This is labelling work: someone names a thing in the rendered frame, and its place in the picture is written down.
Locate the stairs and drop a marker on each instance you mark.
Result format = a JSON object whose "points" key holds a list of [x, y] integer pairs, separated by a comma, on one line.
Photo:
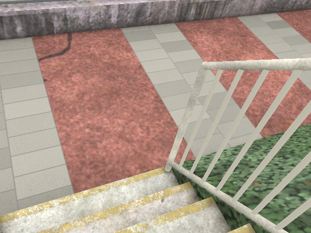
{"points": [[151, 202]]}

